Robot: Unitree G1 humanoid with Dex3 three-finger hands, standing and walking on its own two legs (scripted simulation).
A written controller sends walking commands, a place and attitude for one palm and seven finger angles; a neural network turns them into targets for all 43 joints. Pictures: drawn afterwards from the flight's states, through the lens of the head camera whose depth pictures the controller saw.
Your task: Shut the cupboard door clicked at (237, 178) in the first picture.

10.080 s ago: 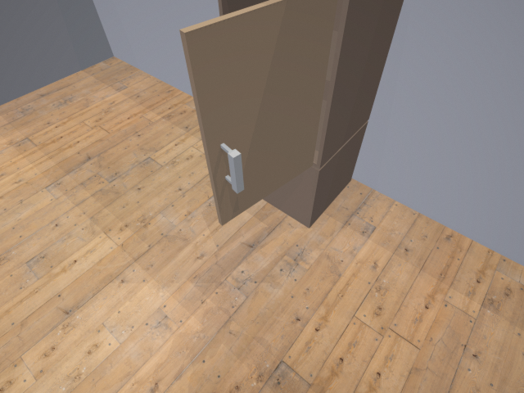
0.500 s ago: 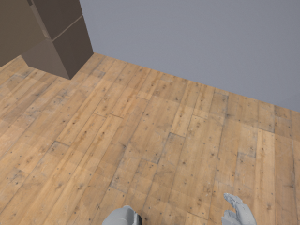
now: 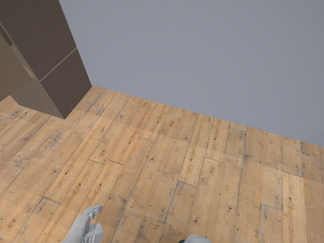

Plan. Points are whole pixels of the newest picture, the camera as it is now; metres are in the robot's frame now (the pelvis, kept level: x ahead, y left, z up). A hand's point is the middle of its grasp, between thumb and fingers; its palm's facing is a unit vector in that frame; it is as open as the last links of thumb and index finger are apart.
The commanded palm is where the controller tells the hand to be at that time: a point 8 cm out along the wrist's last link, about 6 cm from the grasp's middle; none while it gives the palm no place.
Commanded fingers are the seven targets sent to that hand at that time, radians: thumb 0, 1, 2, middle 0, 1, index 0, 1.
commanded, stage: walk to a spot facing it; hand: left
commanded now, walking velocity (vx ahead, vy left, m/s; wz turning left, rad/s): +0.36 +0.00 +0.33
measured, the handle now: out of the picture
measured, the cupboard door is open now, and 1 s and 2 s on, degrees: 80 80 80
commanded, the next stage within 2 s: turn to face it in 0.84 s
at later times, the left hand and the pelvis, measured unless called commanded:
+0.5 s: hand out of the picture +0.06 +0.17 -0.17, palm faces +0.30 -0.94 -0.13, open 7.3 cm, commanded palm none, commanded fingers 0.00 0.90 0.90 -0.20 -0.30 -0.20 -0.30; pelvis +0.21 +0.04 +0.00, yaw +12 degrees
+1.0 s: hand (87, 134) +0.50 +0.28 -0.14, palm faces +0.13 -0.97 -0.21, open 7.3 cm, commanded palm none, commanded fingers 0.00 0.90 0.90 -0.20 -0.30 -0.20 -0.30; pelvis +0.41 +0.07 +0.01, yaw +11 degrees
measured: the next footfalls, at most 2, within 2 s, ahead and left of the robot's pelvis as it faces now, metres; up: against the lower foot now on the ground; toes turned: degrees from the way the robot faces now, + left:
left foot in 0.50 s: +0.32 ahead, +0.15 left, +0.00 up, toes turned +19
right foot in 1.04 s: +0.57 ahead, -0.01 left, +0.00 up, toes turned +6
